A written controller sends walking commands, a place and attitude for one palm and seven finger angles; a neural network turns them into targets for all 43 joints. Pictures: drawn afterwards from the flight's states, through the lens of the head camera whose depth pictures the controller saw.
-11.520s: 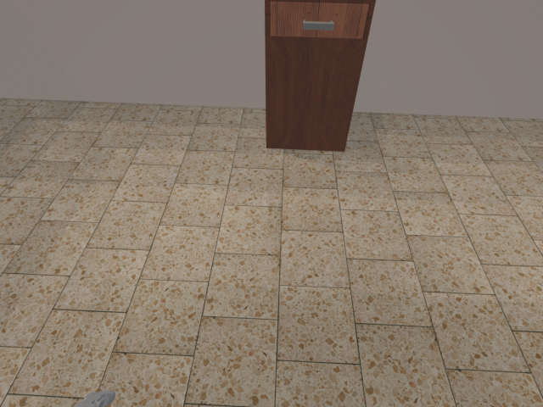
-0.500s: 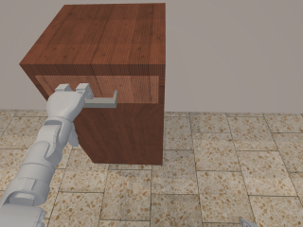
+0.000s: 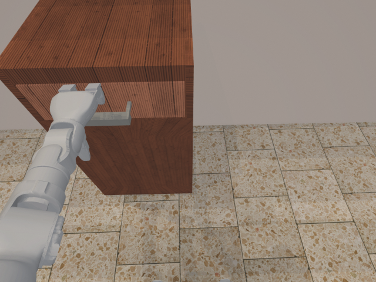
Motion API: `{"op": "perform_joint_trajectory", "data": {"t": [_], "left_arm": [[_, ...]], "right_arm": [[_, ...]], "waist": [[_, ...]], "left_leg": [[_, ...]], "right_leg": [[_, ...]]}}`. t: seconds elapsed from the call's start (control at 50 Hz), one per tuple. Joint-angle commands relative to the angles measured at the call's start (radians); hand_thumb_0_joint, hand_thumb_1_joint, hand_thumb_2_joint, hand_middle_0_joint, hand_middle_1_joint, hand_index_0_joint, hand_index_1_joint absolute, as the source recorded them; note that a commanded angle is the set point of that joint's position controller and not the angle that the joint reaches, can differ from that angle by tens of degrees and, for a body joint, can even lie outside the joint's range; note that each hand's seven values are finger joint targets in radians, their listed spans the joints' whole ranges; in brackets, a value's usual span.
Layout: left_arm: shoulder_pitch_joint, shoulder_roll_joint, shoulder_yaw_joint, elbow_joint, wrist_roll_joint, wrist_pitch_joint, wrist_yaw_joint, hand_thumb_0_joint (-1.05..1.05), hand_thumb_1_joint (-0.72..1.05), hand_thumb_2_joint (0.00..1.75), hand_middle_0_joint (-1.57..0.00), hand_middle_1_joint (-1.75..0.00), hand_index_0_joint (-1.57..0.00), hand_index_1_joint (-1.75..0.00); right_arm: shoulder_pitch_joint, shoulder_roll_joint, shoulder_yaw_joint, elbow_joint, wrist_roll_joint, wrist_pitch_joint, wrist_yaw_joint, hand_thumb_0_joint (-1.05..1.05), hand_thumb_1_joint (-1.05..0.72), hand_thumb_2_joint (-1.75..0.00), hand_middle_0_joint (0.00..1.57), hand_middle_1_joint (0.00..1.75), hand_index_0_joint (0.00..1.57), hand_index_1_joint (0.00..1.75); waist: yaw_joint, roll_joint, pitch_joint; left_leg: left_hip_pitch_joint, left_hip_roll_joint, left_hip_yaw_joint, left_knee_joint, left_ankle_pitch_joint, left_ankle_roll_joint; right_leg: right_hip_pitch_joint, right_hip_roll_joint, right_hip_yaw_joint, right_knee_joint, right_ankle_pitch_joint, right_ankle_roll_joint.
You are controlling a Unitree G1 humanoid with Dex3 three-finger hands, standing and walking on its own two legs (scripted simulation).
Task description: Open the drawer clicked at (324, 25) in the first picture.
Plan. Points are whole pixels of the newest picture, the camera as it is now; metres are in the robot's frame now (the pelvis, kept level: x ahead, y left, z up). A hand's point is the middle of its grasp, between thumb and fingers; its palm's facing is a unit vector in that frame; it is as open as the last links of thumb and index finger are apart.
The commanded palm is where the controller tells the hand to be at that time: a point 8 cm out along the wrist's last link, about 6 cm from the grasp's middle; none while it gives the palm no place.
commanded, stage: move the hooked fingers above the handle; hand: left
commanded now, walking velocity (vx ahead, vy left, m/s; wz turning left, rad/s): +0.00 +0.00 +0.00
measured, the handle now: (105, 112) +0.54 +0.23 -0.01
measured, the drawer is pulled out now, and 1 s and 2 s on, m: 0.00 0.00 0.00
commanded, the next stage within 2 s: lower the fingers behind the handle in 1.12 s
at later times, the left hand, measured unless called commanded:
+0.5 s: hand (88, 118) +0.48 +0.24 +0.04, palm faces -0.11 +0.01 -0.99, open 13.7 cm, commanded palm +0.47 +0.23 +0.10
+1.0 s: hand (92, 115) +0.48 +0.23 +0.04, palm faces -0.07 -0.02 -1.00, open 13.8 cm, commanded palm +0.47 +0.23 +0.10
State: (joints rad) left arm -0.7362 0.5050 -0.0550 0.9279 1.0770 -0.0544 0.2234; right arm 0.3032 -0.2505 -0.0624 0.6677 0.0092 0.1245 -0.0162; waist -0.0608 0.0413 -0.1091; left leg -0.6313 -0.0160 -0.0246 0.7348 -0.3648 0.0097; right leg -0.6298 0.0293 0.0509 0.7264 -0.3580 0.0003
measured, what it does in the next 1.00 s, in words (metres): stands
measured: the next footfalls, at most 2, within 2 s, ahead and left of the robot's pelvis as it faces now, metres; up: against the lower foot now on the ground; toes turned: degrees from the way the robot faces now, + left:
none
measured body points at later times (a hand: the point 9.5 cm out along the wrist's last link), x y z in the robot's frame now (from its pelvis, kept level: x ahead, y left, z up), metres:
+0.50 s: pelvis +0.00 +0.01 +0.00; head +0.09 +0.00 +0.44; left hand +0.48 +0.24 +0.09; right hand -0.01 -0.26 -0.13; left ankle -0.01 +0.12 -0.71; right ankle -0.01 -0.12 -0.71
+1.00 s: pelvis +0.00 +0.01 +0.00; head +0.09 +0.00 +0.44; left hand +0.48 +0.23 +0.10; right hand +0.02 -0.26 -0.14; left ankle -0.01 +0.12 -0.71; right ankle -0.01 -0.12 -0.71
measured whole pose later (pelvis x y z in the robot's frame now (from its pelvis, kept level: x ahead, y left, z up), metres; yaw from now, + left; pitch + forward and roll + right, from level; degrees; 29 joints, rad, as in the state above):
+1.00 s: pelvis +0.00 +0.01 +0.00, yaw -1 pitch +18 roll -1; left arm -0.80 0.51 -0.02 1.01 1.09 -0.07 0.22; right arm 0.36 -0.24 -0.05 0.68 0.00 0.14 -0.01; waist -0.10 0.05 -0.14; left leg -0.69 -0.01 -0.01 0.77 -0.39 0.02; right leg -0.68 0.04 0.06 0.73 -0.36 0.01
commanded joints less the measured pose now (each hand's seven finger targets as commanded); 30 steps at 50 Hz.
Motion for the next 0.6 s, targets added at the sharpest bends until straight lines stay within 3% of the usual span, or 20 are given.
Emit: {"op": "perform_joint_trajectory", "data": {"t": [0.0, 0.06, 0.12, 0.16, 0.22, 0.24, 0.26, 0.28, 0.3, 0.38, 0.4, 0.46, 0.5, 0.56, 0.58], "left_arm": [[-0.495, 0.150, 0.006, -0.220, -0.021, -0.052, 0.011, 0.00, -0.50, 0.30, -0.30, -1.20, -0.30, -1.20], [-0.543, 0.208, 0.050, -0.185, -0.014, -0.081, 0.022, 0.00, -0.50, 0.30, -0.30, -1.20, -0.30, -1.20], [-0.561, 0.291, 0.114, -0.103, 0.017, -0.073, 0.074, 0.00, -0.50, 0.30, -0.30, -1.20, -0.30, -1.20], [-0.573, 0.362, 0.172, -0.076, 0.031, -0.053, 0.112, 0.00, -0.50, 0.30, -0.30, -1.20, -0.30, -1.20], [-0.519, 0.388, 0.195, -0.025, 0.044, -0.003, 0.136, 0.00, -0.50, 0.30, -0.30, -1.20, -0.30, -1.20], [-0.490, 0.359, 0.172, -0.012, 0.042, 0.016, 0.133, 0.00, -0.50, 0.30, -0.30, -1.20, -0.30, -1.20], [-0.482, 0.368, 0.187, -0.001, 0.043, 0.029, 0.126, 0.00, -0.50, 0.30, -0.30, -1.20, -0.30, -1.20], [-0.480, 0.330, 0.148, -0.006, 0.045, 0.038, 0.114, 0.00, -0.50, 0.30, -0.30, -1.20, -0.30, -1.20], [-0.461, 0.346, 0.166, -0.006, 0.035, 0.045, 0.108, 0.00, -0.50, 0.30, -0.30, -1.20, -0.30, -1.20], [-0.494, 0.361, 0.150, -0.002, 0.017, 0.049, 0.078, 0.00, -0.50, 0.30, -0.30, -1.20, -0.30, -1.20], [-0.489, 0.379, 0.160, -0.024, 0.018, 0.033, 0.064, 0.00, -0.50, 0.30, -0.30, -1.20, -0.30, -1.20], [-0.571, 0.241, 0.047, -0.135, 0.006, -0.044, 0.031, 0.00, -0.50, 0.30, -0.30, -1.20, -0.30, -1.20], [-0.590, 0.251, 0.050, -0.166, 0.006, -0.087, 0.025, 0.00, -0.50, 0.30, -0.30, -1.20, -0.30, -1.20], [-0.603, 0.220, 0.036, -0.158, -0.009, -0.117, 0.034, 0.00, -0.50, 0.30, -0.30, -1.20, -0.30, -1.20], [-0.604, 0.227, 0.046, -0.147, -0.004, -0.120, 0.046, 0.00, -0.50, 0.30, -0.30, -1.20, -0.30, -1.20]], "right_arm": [[0.108, -0.147, -0.067, -0.065, -0.013, -0.031, -0.020, 0.00, -0.90, -0.90, 0.20, 0.30, 0.20, 0.30], [0.129, -0.152, -0.062, -0.046, -0.018, -0.029, -0.023, 0.00, -0.90, -0.90, 0.20, 0.30, 0.20, 0.30], [0.139, -0.157, -0.053, -0.037, -0.017, -0.029, -0.022, 0.00, -0.90, -0.90, 0.20, 0.30, 0.20, 0.30], [0.142, -0.164, -0.048, -0.036, -0.025, -0.027, -0.016, 0.00, -0.90, -0.90, 0.20, 0.30, 0.20, 0.30], [0.154, -0.167, -0.047, -0.044, -0.033, -0.020, -0.003, 0.00, -0.90, -0.90, 0.20, 0.30, 0.20, 0.30], [0.157, -0.167, -0.049, -0.052, -0.033, -0.017, 0.001, 0.00, -0.90, -0.90, 0.20, 0.30, 0.20, 0.30], [0.157, -0.169, -0.052, -0.056, -0.033, -0.014, 0.003, 0.00, -0.90, -0.90, 0.20, 0.30, 0.20, 0.30], [0.169, -0.169, -0.056, -0.058, -0.029, -0.013, 0.004, 0.00, -0.90, -0.90, 0.20, 0.30, 0.20, 0.30], [0.175, -0.173, -0.055, -0.057, -0.026, -0.008, 0.004, 0.00, -0.90, -0.90, 0.20, 0.30, 0.20, 0.30], [0.164, -0.181, -0.048, -0.061, -0.011, -0.001, -0.013, 0.00, -0.90, -0.90, 0.20, 0.30, 0.20, 0.30], [0.161, -0.182, -0.050, -0.061, -0.009, -0.004, -0.020, 0.00, -0.90, -0.90, 0.20, 0.30, 0.20, 0.30], [0.164, -0.167, -0.060, -0.060, -0.012, -0.021, -0.032, 0.00, -0.90, -0.90, 0.20, 0.30, 0.20, 0.30], [0.173, -0.168, -0.065, -0.042, -0.016, -0.029, -0.036, 0.00, -0.90, -0.90, 0.20, 0.30, 0.20, 0.30], [0.179, -0.162, -0.063, -0.027, -0.020, -0.034, -0.034, 0.00, -0.90, -0.90, 0.20, 0.30, 0.20, 0.30], [0.181, -0.160, -0.062, -0.020, -0.019, -0.035, -0.029, 0.00, -0.90, -0.90, 0.20, 0.30, 0.20, 0.30]], "waist": [[-0.053, 0.010, -0.441], [-0.060, 0.001, -0.401], [-0.054, 0.004, -0.356], [-0.034, 0.029, -0.392], [-0.009, 0.057, -0.478], [-0.005, 0.063, -0.506], [-0.007, 0.037, -0.525], [-0.019, 0.038, -0.536], [-0.009, 0.004, -0.512], [-0.041, -0.083, -0.430], [-0.036, -0.071, -0.427], [-0.078, -0.003, -0.425], [-0.086, 0.047, -0.419], [-0.097, 0.056, -0.388], [-0.091, 0.075, -0.384]], "left_leg": [[0.293, -0.008, 0.041, -0.021, 0.428, 0.034], [0.235, -0.009, 0.031, -0.015, 0.402, 0.033], [0.152, -0.011, 0.033, -0.014, 0.339, 0.032], [0.120, -0.015, 0.036, -0.005, 0.362, 0.029], [0.127, -0.013, 0.048, 0.014, 0.435, 0.023], [0.134, -0.013, 0.059, 0.016, 0.450, 0.023], [0.140, -0.009, 0.059, 0.021, 0.479, 0.025], [0.156, -0.006, 0.062, 0.023, 0.492, 0.025], [0.144, -0.004, 0.064, 0.011, 0.477, 0.027], [0.090, -0.006, 0.069, -0.026, 0.354, 0.041], [0.101, -0.005, 0.067, -0.029, 0.347, 0.043], [0.197, 0.002, 0.055, -0.028, 0.356, 0.044], [0.253, 0.009, 0.038, -0.021, 0.361, 0.040], [0.255, 0.007, 0.024, -0.011, 0.362, 0.034], [0.252, 0.008, 0.019, -0.012, 0.354, 0.030]], "right_leg": [[0.139, 0.021, -0.043, -0.069, 0.370, -0.037], [0.113, 0.022, -0.047, -0.061, 0.344, -0.040], [0.077, 0.023, -0.052, -0.045, 0.291, -0.042], [0.093, 0.025, -0.056, -0.022, 0.306, -0.047], [0.129, 0.027, -0.061, 0.006, 0.374, -0.046], [0.151, 0.028, -0.059, 0.005, 0.398, -0.043], [0.168, 0.031, -0.061, 0.007, 0.425, -0.043], [0.166, 0.031, -0.058, 0.001, 0.438, -0.038], [0.184, 0.031, -0.060, -0.010, 0.434, -0.036], [0.215, 0.023, -0.041, -0.059, 0.391, -0.023], [0.215, 0.022, -0.037, -0.064, 0.383, -0.025], [0.146, 0.024, -0.038, -0.086, 0.337, -0.030], [0.082, 0.029, -0.041, -0.082, 0.297, -0.034], [0.031, 0.030, -0.055, -0.077, 0.257, -0.039], [0.009, 0.030, -0.061, -0.070, 0.238, -0.039]]}}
